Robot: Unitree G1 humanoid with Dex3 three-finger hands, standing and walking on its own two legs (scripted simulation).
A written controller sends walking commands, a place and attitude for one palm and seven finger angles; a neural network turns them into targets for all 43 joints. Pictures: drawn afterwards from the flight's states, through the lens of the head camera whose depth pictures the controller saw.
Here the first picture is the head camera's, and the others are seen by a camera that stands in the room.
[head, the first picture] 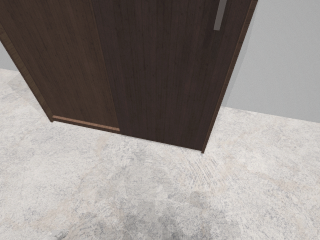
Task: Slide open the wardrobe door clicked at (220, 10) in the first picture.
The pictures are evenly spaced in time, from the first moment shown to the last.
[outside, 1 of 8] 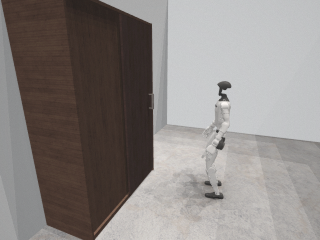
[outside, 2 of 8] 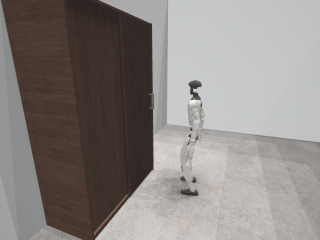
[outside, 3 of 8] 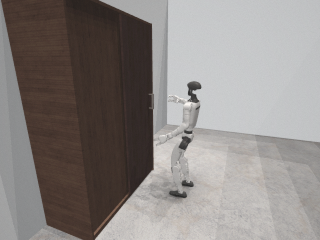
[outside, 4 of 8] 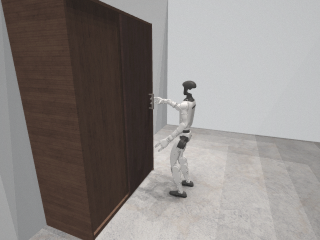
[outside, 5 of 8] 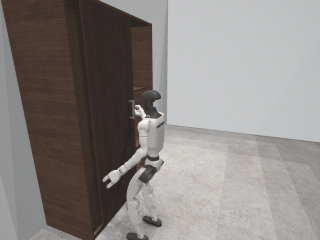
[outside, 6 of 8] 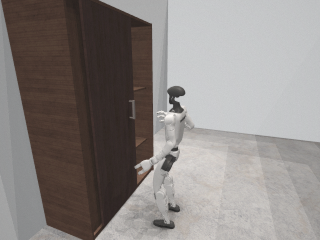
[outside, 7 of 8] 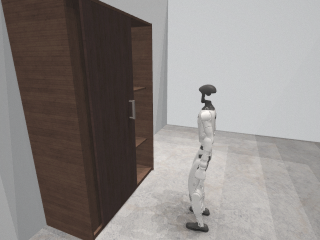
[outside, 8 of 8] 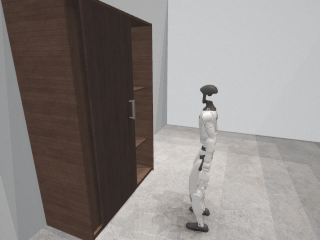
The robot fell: no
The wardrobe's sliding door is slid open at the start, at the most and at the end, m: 0.00 0.47 0.47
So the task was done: yes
